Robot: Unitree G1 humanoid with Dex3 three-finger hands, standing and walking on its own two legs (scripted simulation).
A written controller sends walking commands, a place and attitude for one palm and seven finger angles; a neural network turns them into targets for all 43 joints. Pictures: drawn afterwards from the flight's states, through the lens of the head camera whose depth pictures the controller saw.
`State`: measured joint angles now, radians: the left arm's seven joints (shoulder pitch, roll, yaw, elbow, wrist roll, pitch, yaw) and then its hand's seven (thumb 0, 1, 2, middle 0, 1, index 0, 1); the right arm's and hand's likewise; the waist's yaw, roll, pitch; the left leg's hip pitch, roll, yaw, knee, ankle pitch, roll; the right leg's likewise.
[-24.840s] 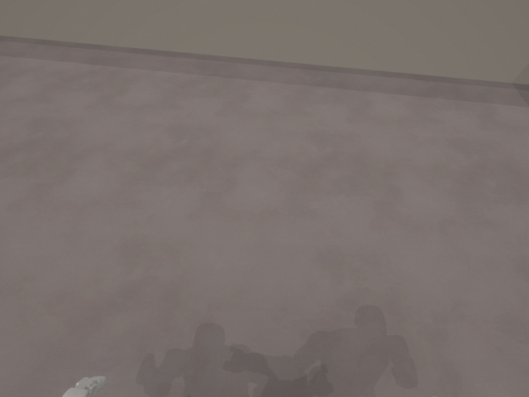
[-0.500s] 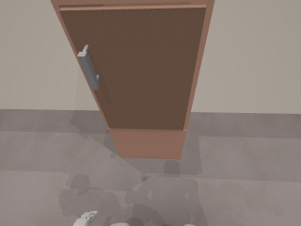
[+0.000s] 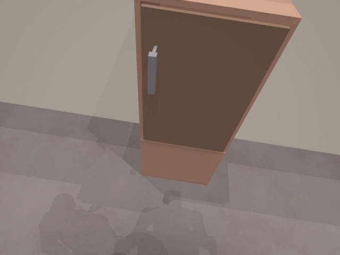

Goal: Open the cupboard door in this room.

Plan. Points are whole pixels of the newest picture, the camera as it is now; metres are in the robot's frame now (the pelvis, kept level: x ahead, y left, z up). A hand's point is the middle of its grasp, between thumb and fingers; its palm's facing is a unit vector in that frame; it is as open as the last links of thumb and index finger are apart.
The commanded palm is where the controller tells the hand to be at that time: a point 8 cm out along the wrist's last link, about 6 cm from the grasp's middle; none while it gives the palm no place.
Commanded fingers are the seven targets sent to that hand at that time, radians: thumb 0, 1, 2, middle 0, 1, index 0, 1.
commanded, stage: come to a stop and stand still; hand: left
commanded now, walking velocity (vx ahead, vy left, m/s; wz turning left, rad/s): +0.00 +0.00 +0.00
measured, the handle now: (153, 70) +0.61 +0.12 +0.08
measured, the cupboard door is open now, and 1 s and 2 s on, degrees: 0 0 0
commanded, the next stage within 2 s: look again from close up in 0.62 s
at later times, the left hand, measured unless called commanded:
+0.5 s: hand out of the picture -0.03 +0.15 -0.18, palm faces +0.00 -0.98 -0.18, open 7.3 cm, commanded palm none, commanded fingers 0.00 0.90 0.90 -0.20 -0.30 -0.20 -0.30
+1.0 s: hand out of the picture -0.03 +0.17 -0.18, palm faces +0.04 -0.98 -0.20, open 7.4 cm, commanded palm none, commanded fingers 0.00 0.90 0.90 -0.20 -0.30 -0.20 -0.30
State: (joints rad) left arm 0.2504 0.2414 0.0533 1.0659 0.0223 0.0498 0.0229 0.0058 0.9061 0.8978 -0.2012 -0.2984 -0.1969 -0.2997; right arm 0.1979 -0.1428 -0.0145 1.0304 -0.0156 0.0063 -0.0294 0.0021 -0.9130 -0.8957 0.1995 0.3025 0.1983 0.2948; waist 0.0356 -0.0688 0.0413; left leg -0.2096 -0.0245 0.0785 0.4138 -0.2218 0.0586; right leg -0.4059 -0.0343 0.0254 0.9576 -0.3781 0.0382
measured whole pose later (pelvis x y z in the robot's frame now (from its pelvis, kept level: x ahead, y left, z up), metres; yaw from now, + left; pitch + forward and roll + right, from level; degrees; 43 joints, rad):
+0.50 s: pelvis -0.03 -0.01 +0.00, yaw +0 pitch -1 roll +0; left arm 0.28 0.14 -0.01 1.13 0.01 0.00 0.04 0.01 0.92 0.90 -0.20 -0.30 -0.20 -0.30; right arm 0.33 -0.12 0.00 1.18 -0.01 0.00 -0.03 0.00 -0.92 -0.90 0.20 0.30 0.20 0.29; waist -0.02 -0.01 0.03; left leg -0.19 -0.02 0.08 0.37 -0.16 0.04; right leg -0.10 0.00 -0.04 0.39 -0.28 -0.02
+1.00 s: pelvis -0.02 +0.00 -0.01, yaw +1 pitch +0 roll +0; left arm 0.33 0.13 -0.01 1.08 0.02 -0.03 0.05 0.01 0.90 0.90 -0.20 -0.30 -0.20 -0.30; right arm 0.29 -0.17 0.01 1.07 -0.02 -0.02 -0.03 0.02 -0.94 -0.90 0.20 0.30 0.20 0.29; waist 0.00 0.02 0.00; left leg -0.29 -0.02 0.07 0.54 -0.26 0.06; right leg -0.16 -0.01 -0.05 0.52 -0.36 0.00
